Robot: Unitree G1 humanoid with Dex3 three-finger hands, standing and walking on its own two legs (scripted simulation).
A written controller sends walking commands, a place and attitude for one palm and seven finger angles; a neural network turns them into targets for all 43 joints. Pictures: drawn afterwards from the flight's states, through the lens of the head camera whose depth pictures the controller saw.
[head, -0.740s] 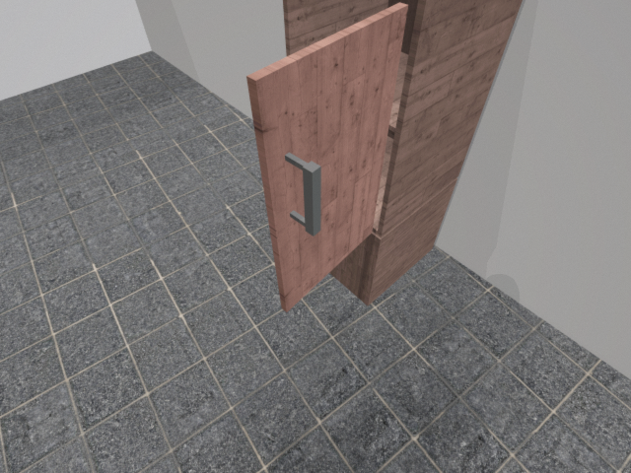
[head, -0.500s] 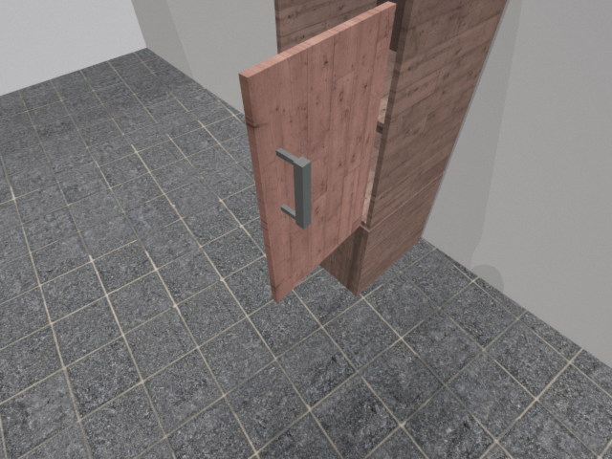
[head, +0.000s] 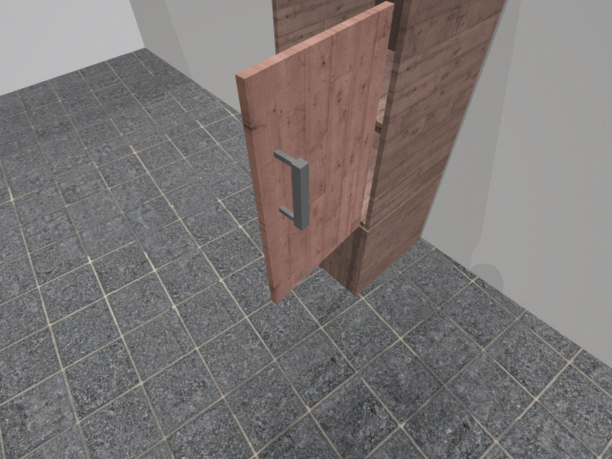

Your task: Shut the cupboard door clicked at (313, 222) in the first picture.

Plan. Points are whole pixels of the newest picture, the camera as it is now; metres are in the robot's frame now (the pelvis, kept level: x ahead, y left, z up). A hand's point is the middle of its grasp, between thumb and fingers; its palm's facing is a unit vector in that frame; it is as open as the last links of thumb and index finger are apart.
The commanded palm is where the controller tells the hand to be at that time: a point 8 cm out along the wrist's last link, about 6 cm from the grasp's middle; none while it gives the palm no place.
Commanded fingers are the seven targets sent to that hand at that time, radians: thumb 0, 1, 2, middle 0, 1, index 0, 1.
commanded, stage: look at it before walking up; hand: left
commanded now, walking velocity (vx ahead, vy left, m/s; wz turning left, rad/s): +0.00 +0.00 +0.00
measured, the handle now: (291, 191) +0.53 +0.05 +0.03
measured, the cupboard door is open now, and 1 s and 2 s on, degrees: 95 95 95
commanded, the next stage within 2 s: walk around to get in front in 0.10 s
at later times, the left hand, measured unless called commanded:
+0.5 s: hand out of the picture +0.05 +0.20 -0.18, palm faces -0.08 -0.96 -0.26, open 7.4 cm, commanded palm none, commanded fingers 0.00 0.90 0.90 -0.20 -0.30 -0.20 -0.30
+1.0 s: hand out of the picture +0.05 +0.17 -0.16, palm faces -0.27 -0.92 -0.28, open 7.4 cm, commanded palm none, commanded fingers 0.00 0.90 0.90 -0.20 -0.30 -0.20 -0.30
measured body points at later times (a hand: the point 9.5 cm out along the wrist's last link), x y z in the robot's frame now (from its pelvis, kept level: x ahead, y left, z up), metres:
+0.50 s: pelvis -0.01 +0.00 -0.01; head +0.02 -0.01 +0.44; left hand +0.05 +0.25 -0.16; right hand +0.02 -0.26 -0.17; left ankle +0.00 +0.12 -0.75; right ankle -0.06 -0.08 -0.75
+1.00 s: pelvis -0.04 -0.02 +0.00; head +0.01 -0.05 +0.44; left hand +0.07 +0.21 -0.14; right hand +0.00 -0.30 -0.15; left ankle -0.01 +0.15 -0.69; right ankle -0.06 -0.10 -0.75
